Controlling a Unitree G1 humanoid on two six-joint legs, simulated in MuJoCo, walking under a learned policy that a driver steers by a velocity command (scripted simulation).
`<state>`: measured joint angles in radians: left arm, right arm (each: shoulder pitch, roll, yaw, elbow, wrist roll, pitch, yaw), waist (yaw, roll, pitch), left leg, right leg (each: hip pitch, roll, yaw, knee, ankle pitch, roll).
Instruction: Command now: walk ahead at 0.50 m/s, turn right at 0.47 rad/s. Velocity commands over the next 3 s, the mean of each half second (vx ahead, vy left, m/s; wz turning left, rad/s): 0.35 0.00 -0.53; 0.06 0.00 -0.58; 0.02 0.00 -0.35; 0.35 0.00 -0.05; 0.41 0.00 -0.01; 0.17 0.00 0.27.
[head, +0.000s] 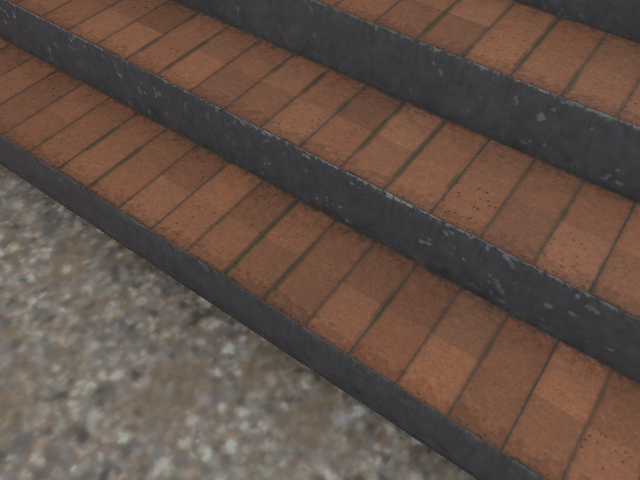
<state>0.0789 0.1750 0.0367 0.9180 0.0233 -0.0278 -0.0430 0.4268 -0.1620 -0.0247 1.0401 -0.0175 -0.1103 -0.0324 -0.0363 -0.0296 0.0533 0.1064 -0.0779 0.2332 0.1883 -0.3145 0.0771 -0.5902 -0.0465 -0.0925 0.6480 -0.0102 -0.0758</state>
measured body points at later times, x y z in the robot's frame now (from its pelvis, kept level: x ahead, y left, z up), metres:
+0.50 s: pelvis +0.25 -0.02 +0.00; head +0.30 -0.04 +0.45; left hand +0.34 +0.26 -0.13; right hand +0.37 -0.29 -0.12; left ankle +0.41 +0.06 -0.71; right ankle +0.17 -0.06 -0.74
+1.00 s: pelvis +0.27 -0.01 -0.01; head +0.28 -0.04 +0.44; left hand +0.52 +0.14 -0.12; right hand +0.20 -0.30 -0.14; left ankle +0.41 +0.04 -0.73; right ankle +0.20 -0.08 -0.74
